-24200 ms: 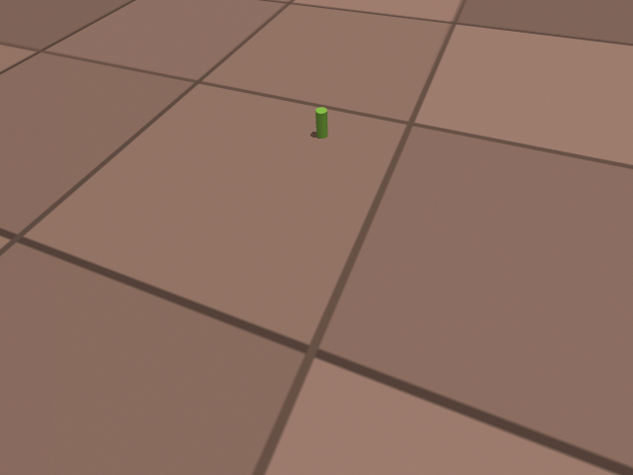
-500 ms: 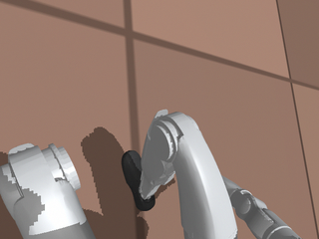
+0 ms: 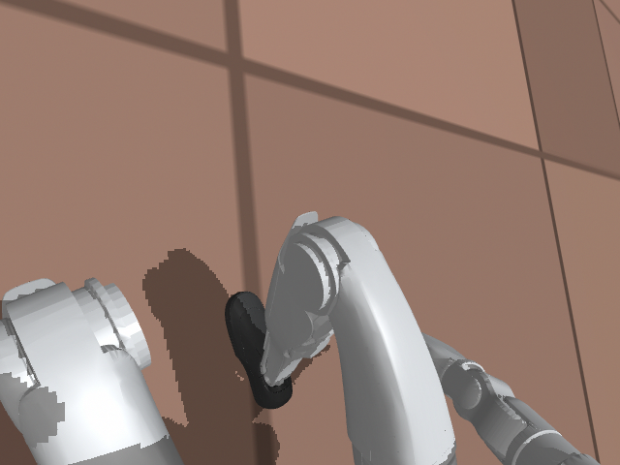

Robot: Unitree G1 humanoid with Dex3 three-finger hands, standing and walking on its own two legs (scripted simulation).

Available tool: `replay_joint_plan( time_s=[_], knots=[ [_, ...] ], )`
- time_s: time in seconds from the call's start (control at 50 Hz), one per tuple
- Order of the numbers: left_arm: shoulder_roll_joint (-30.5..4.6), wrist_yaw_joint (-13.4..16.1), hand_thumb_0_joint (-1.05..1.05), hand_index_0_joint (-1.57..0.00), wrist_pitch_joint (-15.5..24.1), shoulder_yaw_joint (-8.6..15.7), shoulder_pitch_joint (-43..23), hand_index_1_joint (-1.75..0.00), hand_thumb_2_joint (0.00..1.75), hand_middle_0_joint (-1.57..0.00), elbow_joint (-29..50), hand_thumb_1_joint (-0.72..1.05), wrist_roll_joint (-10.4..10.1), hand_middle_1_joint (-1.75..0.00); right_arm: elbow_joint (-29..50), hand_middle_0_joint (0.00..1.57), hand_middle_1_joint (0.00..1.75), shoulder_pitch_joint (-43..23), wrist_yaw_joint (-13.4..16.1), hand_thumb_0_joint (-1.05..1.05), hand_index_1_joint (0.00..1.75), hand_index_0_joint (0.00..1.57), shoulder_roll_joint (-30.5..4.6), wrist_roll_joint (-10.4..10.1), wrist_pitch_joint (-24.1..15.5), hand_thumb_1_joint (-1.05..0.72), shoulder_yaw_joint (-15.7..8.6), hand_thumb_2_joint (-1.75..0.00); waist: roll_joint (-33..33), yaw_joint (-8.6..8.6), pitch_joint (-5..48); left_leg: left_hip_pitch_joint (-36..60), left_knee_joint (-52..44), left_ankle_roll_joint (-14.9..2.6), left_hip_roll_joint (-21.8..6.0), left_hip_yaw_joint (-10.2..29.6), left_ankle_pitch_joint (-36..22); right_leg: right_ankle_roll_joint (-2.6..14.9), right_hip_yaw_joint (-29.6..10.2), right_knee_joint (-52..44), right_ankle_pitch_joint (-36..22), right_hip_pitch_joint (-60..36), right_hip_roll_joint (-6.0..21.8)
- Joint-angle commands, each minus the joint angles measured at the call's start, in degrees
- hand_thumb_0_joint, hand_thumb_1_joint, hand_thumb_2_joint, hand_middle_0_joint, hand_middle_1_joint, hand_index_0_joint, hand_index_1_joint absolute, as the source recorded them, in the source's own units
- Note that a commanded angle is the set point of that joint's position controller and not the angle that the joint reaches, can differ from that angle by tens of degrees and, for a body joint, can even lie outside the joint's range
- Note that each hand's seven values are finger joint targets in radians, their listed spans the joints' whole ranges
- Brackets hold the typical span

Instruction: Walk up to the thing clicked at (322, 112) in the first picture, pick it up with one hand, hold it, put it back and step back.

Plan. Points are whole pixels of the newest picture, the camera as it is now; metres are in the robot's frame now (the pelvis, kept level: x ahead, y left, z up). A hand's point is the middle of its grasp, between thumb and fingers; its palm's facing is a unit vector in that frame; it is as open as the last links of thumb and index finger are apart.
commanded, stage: open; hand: left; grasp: from the side
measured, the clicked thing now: out of the picture +0.46 +0.29 -0.22
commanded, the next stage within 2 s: withdraw in 0.18 s
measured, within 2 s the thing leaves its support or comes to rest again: neither
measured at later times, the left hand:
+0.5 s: hand out of the picture +0.47 +0.32 -0.17, palm faces +0.36 -0.93 +0.01, open 15.8 cm
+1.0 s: hand out of the picture +0.41 +0.40 -0.08, palm faces +0.33 -0.89 -0.31, open 17.3 cm
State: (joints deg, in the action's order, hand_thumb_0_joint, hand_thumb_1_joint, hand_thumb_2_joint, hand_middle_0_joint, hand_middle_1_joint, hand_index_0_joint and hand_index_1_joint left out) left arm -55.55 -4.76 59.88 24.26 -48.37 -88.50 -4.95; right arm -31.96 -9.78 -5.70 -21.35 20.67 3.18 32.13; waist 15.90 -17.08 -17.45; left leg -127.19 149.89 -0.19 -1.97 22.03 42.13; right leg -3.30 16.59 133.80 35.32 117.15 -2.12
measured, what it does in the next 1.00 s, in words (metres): stands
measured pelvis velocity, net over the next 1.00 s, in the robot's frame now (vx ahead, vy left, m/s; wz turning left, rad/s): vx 0.00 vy -0.01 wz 0.09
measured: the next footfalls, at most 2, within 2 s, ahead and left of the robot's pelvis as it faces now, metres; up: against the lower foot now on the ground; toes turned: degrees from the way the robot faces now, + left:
none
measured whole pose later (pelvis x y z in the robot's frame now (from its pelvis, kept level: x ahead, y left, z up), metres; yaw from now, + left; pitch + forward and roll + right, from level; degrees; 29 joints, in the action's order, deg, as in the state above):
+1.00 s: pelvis +0.00 -0.01 +0.03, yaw +5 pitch +26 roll -13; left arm -49.6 -7.9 24.8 28.9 -40.6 -62.8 6.8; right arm -33.4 3.5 -4.4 -16.9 6.7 9.9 13.8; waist 5.6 -11.5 -3.1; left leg -129.1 140.5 -1.8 -3.1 11.5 39.6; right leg -2.0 9.1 130.8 35.8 122.3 0.0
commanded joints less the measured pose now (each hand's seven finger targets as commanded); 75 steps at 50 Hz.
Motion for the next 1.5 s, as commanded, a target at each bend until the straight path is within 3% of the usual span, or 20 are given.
replay_joint_plan(
  time_s=[0.0,0.16,0.3,0.44,0.52,0.58,0.72,0.74,0.76,0.78,0.82,0.84,0.88,0.92,0.98,1.08,1.2,1.22,1.3,1.48],
  knots=[
    [-6.09,-0.18,0.00,-0.66,4.32,0.52,-14.50,-0.57,0.41,-0.65,7.42,-0.35,-0.04,-0.57,-0.58,0.20,0.30,3.64,0.83,0.00,0.30,0.20,-20.91,0.03,0.88,-0.91,-6.65,-0.90,-36.08,-9.49,31.57,26.02,-18.94,1.87,-3.58,-3.80,-12.24,3.25,3.12,-8.55,-13.25,-14.91,-3.20],
    [-5.48,-0.60,0.00,-0.49,3.88,0.10,-14.25,-0.40,0.30,-0.48,6.22,-0.42,-0.62,-0.40,0.15,0.20,0.30,3.44,0.87,0.00,0.30,0.20,-20.37,-0.16,0.76,-0.91,-6.51,-0.90,-32.60,-9.32,31.73,22.91,-17.86,0.93,-3.02,-4.78,-9.72,3.18,2.94,-9.77,-11.79,-15.90,-3.61],
    [-5.25,-0.81,0.00,-0.25,4.14,0.42,-14.86,-0.22,0.22,-0.25,6.34,-0.41,-0.76,-0.22,0.18,0.20,0.30,3.42,0.89,0.00,0.30,0.20,-20.96,-0.23,0.82,-0.90,-6.69,-0.90,-34.54,-9.59,30.36,24.47,-19.50,1.62,-3.32,-3.50,-9.32,3.40,3.61,-8.88,-11.11,-13.97,-3.30],
    [-13.89,-1.84,0.00,-0.13,3.43,5.36,-15.95,-0.09,0.11,-0.13,15.03,-0.44,-0.51,-0.09,0.02,0.20,0.30,4.93,1.39,0.00,0.30,0.20,-20.83,-0.53,1.52,-0.90,-7.17,-0.90,-40.51,-6.71,36.78,28.86,-18.98,1.91,-3.84,-4.96,-15.22,3.55,2.28,-8.15,-14.42,-16.46,-3.24],
    [-19.19,-2.75,0.00,-0.08,0.18,10.15,-13.77,-0.04,0.05,-0.09,21.05,-0.57,0.41,-0.04,0.38,0.20,0.30,6.40,1.75,0.00,0.30,0.20,-20.54,-1.50,2.89,-0.91,-8.80,-0.90,-44.87,-3.27,40.03,31.51,-21.15,2.58,-4.17,-5.36,-16.57,4.16,1.57,-7.09,-13.48,-14.91,-2.80],
    [-16.92,-5.25,0.00,-0.10,-3.68,10.00,-11.55,-0.05,0.04,-0.10,23.63,-0.59,-0.07,-0.05,0.88,0.20,0.30,7.78,2.02,0.00,0.30,0.20,-20.01,-3.05,3.52,-0.92,-10.91,-0.90,-46.12,-2.27,41.70,31.19,-22.46,2.59,-3.90,-6.30,-16.25,4.42,1.05,-7.00,-13.18,-14.08,-2.42],
    [-4.63,-10.95,0.00,-0.04,-12.61,3.79,-7.96,-0.02,0.08,-0.05,22.24,-0.53,-2.72,-0.01,0.90,0.20,0.30,12.14,2.21,0.00,0.30,0.20,-18.36,-7.28,2.66,-0.86,-15.13,-0.90,-32.77,-3.46,38.68,20.31,-21.14,0.00,-2.79,-8.20,-10.22,4.14,0.11,-9.61,-10.32,-12.59,-2.07],
    [-11.94,-7.54,0.00,-0.07,-16.89,6.72,-2.27,-0.07,0.08,-0.08,15.22,-0.55,5.67,-0.06,-0.98,0.20,0.30,14.04,2.05,0.00,0.30,0.20,-16.14,-9.04,3.51,-0.93,-17.25,-0.92,-34.50,1.14,40.84,23.02,-24.35,0.43,-2.56,-9.46,-10.15,4.51,-1.20,-11.12,-8.05,-11.07,-1.57],
    [-9.88,-6.74,0.00,-0.07,-18.36,5.38,-6.97,-0.07,0.08,-0.08,20.32,-0.56,5.22,-0.06,-0.10,0.20,0.30,14.25,1.93,0.00,0.30,0.20,-16.02,-9.53,3.86,-0.94,-17.78,-0.92,-34.81,0.02,41.49,22.90,-24.53,0.46,-2.88,-9.38,-9.07,4.56,-1.30,-11.21,-7.23,-9.45,-1.63],
    [-10.68,-6.13,0.00,-0.07,-19.36,5.45,-9.88,-0.08,0.08,-0.08,24.13,-0.56,5.83,-0.07,0.19,0.20,0.30,15.35,1.67,0.00,0.30,0.20,-16.05,-10.01,4.24,-0.93,-18.70,-0.92,-36.14,0.43,43.42,23.31,-25.10,0.37,-2.68,-9.93,-7.91,4.61,-1.74,-11.40,-6.41,-9.59,-1.55],
    [-12.92,-5.06,0.00,-0.09,-22.83,6.21,-10.42,-0.08,0.08,-0.09,29.74,-0.58,7.81,-0.08,-0.30,0.20,0.30,17.03,1.53,0.00,0.30,0.20,-15.33,-11.09,5.00,-0.96,-20.71,-0.92,-39.57,2.78,48.03,26.94,-26.53,0.55,-2.50,-10.80,-9.33,4.78,-2.79,-11.14,-7.08,-9.51,-1.13],
    [-16.97,-4.03,0.00,-0.09,-24.73,8.30,-11.86,-0.09,0.07,-0.10,33.58,-0.59,8.70,-0.08,0.02,0.20,0.30,18.31,1.64,0.00,0.30,0.20,-14.93,-11.94,5.46,-0.97,-21.53,-0.93,-41.07,4.46,52.65,28.64,-27.01,0.50,-2.34,-11.45,-10.51,4.97,-3.57,-11.07,-7.43,-10.39,-1.13],
    [-17.54,-2.87,0.00,-0.10,-28.12,9.02,-10.24,-0.10,0.09,-0.11,37.74,-0.61,10.19,-0.09,0.26,0.20,0.30,19.37,1.80,0.00,0.30,0.20,-14.04,-13.13,6.23,-1.01,-23.52,-0.94,-43.61,6.21,55.53,31.71,-28.86,0.62,-2.25,-12.30,-12.46,5.34,-4.91,-11.25,-8.04,-9.86,-0.80],
    [-13.95,-1.76,0.00,-0.06,-31.64,7.30,-8.77,-0.07,0.10,-0.06,39.38,-0.48,10.89,-0.07,0.08,0.20,0.30,20.23,2.12,0.00,0.30,0.20,-12.71,-14.21,6.88,-0.90,-25.07,-0.90,-44.31,6.36,55.37,32.35,-30.14,0.75,-2.10,-13.19,-12.99,5.62,-5.68,-12.05,-8.00,-8.38,-0.82],
    [-11.68,0.17,0.00,-0.07,-36.41,8.43,-1.47,-0.08,0.11,-0.07,41.40,-0.46,11.37,-0.08,0.57,0.20,0.30,21.41,2.68,0.00,0.30,0.20,-11.04,-15.87,7.38,-0.90,-27.32,-0.90,-41.35,9.14,56.50,31.06,-32.54,0.45,-1.36,-14.71,-12.43,5.68,-6.67,-13.96,-7.18,-9.54,-0.44],
    [3.50,1.34,0.00,-0.06,-43.52,0.91,9.06,-0.07,0.09,-0.06,48.44,-0.49,10.21,-0.07,1.92,0.20,0.30,22.06,3.33,0.00,0.30,0.20,-9.25,-18.91,7.06,-0.90,-32.53,-0.90,-34.36,10.58,57.60,33.33,-39.19,-0.20,-1.01,-14.93,-7.41,5.82,-8.32,-19.47,-3.55,-8.18,0.20],
    [5.84,4.94,0.00,-0.07,-50.32,-0.61,15.73,-0.07,0.11,-0.07,64.10,-0.47,8.87,-0.07,4.16,0.20,0.30,21.58,5.22,0.00,0.30,0.20,-6.93,-22.13,5.92,-0.90,-35.30,-0.90,-25.76,12.64,59.69,36.23,-47.98,-1.48,-0.62,-15.64,-0.21,5.19,-10.97,-30.41,1.73,-18.55,0.53],
    [5.81,5.46,0.00,-0.06,-51.01,-0.19,18.68,-0.07,0.08,-0.06,68.23,-0.51,8.84,-0.06,4.75,0.20,0.30,22.19,5.64,0.00,0.30,0.20,-6.63,-22.47,5.72,-0.90,-35.76,-0.90,-26.78,13.29,62.40,39.61,-49.07,-1.33,-0.63,-15.94,-2.30,5.22,-11.47,-31.57,0.21,-21.16,0.80],
    [7.01,8.10,0.00,-0.07,-53.99,0.09,25.40,-0.08,0.12,-0.07,72.45,-0.45,8.24,-0.08,6.62,0.20,0.30,20.91,7.35,0.00,0.30,0.20,-4.61,-23.15,4.14,-0.89,-35.75,-0.90,-23.42,13.74,61.33,43.02,-53.21,-1.68,-0.29,-18.04,-5.79,4.86,-13.37,-38.75,-1.78,-30.74,1.03],
    [20.32,10.83,0.00,-0.06,-58.55,-6.72,38.30,-0.07,0.09,-0.06,71.96,-0.49,6.76,-0.07,7.16,0.20,0.30,20.86,10.47,0.00,0.30,0.20,-1.55,-23.24,-0.15,-0.89,-35.67,-0.90,-22.91,13.49,55.01,57.72,-64.62,-1.18,0.09,-19.93,-16.53,4.77,-14.50,-51.58,-10.48,-44.20,1.69]
  ],
)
